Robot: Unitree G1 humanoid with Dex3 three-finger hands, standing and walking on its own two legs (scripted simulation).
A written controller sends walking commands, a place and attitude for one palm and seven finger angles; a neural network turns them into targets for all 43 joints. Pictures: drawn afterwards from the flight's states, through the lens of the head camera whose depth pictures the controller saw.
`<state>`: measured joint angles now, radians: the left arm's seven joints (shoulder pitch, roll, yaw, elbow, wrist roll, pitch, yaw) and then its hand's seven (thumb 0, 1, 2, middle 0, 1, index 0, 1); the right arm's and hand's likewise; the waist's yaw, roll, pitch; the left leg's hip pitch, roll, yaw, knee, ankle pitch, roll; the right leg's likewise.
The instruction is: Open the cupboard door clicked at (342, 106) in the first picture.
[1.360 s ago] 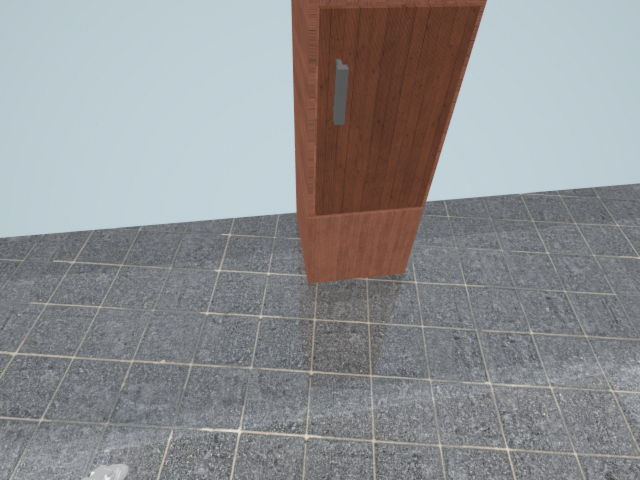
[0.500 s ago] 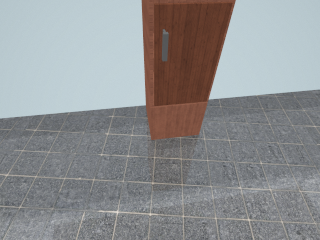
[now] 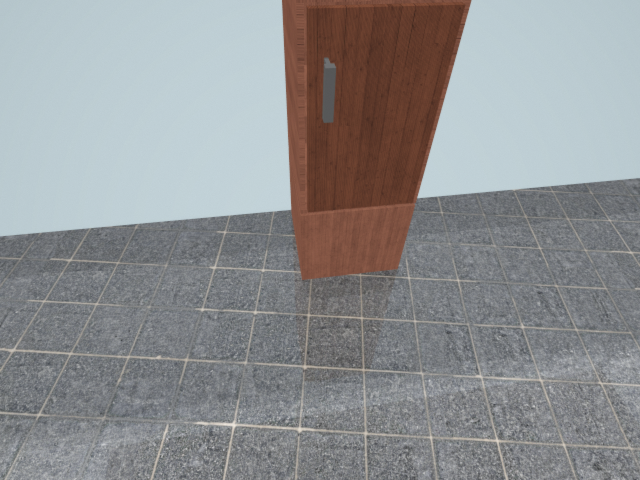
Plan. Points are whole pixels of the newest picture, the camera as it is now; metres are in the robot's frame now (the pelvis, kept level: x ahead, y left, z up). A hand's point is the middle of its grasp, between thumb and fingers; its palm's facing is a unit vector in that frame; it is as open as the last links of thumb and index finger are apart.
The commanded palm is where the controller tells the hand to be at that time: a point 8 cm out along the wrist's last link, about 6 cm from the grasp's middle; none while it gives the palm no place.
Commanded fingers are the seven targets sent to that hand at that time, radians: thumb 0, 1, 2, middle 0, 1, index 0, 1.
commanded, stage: look at it before walking up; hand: left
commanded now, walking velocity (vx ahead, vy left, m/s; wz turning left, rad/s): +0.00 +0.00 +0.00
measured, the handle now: (327, 90) +0.94 +0.04 +0.04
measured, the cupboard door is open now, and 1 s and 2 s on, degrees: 0 0 0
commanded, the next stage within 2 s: walk to a spot facing it in 0.08 s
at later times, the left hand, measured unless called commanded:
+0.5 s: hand out of the picture +0.06 +0.21 -0.18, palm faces -0.12 -0.95 -0.28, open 7.4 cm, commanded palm none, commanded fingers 0.00 0.90 0.90 -0.20 -0.30 -0.20 -0.30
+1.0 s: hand out of the picture +0.07 +0.14 -0.16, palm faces -0.30 -0.92 -0.25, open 7.4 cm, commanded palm none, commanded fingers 0.00 0.90 0.90 -0.20 -0.30 -0.20 -0.30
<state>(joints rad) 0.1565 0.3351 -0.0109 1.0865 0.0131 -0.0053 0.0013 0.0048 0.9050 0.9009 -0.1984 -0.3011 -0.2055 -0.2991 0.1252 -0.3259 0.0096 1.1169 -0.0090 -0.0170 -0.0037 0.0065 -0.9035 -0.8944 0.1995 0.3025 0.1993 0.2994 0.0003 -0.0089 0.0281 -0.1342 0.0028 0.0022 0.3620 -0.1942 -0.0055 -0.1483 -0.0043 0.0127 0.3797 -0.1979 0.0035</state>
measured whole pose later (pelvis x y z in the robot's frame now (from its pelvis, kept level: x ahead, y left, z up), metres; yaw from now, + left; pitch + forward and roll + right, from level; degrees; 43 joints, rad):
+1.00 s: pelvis -0.04 -0.03 +0.00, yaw -23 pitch +1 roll +2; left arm 0.29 0.19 0.06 0.93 0.02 0.03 0.00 0.00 0.90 0.90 -0.20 -0.30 -0.21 -0.30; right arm 0.13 -0.25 -0.06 0.95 -0.02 0.05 -0.04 0.01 -0.91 -0.89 0.20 0.30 0.20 0.30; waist 0.04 0.00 0.04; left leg -0.45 0.04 -0.04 1.00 -0.35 -0.07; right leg -0.29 0.13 0.15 0.43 -0.13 -0.08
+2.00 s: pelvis -0.01 -0.07 -0.01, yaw -58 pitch +0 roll -1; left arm 0.35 0.16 0.03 1.03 0.02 -0.05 0.00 0.00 0.91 0.90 -0.20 -0.30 -0.20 -0.30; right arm 0.23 -0.22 -0.06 0.97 -0.03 -0.01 0.02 0.01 -0.91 -0.90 0.19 0.30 0.19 0.30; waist -0.01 0.02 0.02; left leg -0.59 0.15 0.10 0.93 -0.22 -0.07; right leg -0.02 0.01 -0.01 0.35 -0.32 -0.01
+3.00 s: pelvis +0.16 -0.36 -0.02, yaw -76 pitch -1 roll -2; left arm 0.10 0.13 0.03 0.97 0.02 -0.02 0.03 -0.01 0.92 0.90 -0.20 -0.30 -0.21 -0.30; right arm 0.29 -0.13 -0.04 1.03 -0.01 0.02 -0.02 0.01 -0.91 -0.89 0.19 0.30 0.19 0.30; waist -0.06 0.02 0.05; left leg -0.46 0.12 0.06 1.06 -0.44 -0.05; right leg -0.30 -0.05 -0.23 0.55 -0.23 -0.04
